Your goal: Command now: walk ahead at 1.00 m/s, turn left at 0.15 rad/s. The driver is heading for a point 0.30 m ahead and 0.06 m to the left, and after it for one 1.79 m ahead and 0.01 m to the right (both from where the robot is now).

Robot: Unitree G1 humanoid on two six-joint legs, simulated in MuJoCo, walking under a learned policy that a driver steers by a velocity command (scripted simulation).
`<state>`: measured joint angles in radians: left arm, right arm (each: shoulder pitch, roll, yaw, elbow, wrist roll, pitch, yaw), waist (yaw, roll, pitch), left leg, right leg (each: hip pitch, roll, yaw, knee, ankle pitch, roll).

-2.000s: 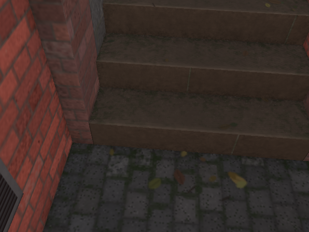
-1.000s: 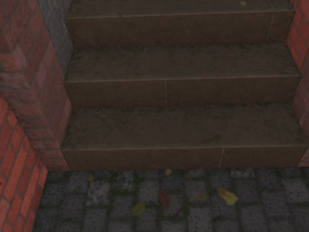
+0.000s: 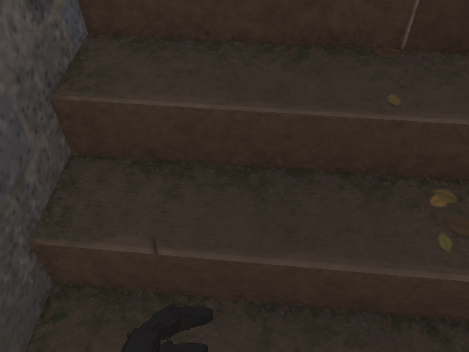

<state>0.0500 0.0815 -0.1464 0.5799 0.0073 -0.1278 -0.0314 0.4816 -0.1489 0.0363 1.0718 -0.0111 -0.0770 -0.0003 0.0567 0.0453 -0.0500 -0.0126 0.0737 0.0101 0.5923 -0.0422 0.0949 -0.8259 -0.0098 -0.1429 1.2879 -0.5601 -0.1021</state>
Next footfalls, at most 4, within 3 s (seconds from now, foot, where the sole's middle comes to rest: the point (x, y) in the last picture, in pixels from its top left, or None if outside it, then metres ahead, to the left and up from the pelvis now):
0.32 left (233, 345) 0.42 0.06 -0.47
0.74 right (312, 231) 0.60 -0.09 -0.30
1.30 left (204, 207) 0.65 0.14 -0.30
1.76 right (315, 210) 0.66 -0.10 -0.30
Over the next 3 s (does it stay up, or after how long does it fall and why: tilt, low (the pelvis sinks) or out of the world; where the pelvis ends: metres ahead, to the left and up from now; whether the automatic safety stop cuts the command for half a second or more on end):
stays up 1.01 -0.02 0.68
